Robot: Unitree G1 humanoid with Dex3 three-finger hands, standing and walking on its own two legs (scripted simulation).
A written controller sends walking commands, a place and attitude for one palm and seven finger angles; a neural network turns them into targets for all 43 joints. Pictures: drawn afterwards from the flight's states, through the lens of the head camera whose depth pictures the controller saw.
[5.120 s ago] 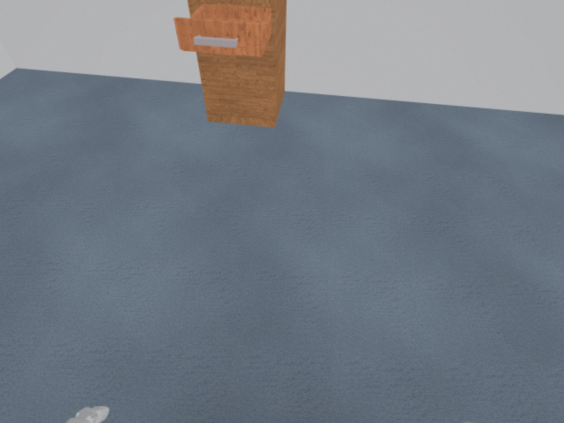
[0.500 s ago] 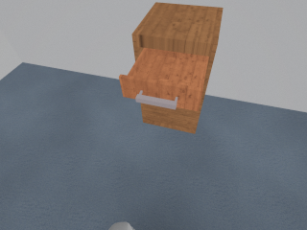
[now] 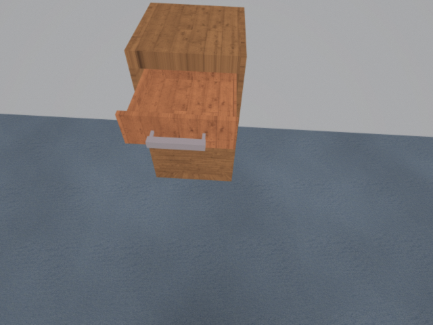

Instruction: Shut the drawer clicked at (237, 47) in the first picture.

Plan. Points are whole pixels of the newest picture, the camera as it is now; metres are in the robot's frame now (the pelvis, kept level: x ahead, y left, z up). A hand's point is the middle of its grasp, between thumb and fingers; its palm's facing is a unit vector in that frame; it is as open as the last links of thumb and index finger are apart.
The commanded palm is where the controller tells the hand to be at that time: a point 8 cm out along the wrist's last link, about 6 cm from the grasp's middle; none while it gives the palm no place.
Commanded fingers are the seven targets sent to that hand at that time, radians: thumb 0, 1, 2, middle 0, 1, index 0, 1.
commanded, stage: take the last steps up to it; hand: left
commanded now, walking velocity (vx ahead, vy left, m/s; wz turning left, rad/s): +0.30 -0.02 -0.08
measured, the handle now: (177, 139) +0.67 +0.16 -0.14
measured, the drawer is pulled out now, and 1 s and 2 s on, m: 0.26 0.26 0.26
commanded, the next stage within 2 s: come to a stop and stand still in 1.00 s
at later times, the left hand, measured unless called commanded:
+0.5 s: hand out of the picture +0.02 +0.15 -0.19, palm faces +0.07 -0.99 -0.16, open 7.4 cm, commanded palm none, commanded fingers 0.00 0.90 0.90 -0.20 -0.30 -0.20 -0.30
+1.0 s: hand (165, 250) +0.31 +0.14 -0.16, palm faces +0.05 -0.97 -0.24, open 7.3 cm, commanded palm none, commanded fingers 0.00 0.90 0.90 -0.20 -0.30 -0.20 -0.30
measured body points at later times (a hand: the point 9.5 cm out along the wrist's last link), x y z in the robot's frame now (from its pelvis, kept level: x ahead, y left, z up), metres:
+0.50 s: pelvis +0.10 -0.01 -0.02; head +0.13 +0.00 +0.43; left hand +0.02 +0.21 -0.17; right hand +0.18 -0.24 -0.16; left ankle +0.18 +0.11 -0.75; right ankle -0.03 -0.12 -0.74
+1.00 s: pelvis +0.25 -0.05 +0.00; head +0.26 -0.07 +0.45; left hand +0.30 +0.19 -0.14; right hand +0.24 -0.28 -0.17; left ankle +0.23 +0.09 -0.67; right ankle +0.26 -0.14 -0.74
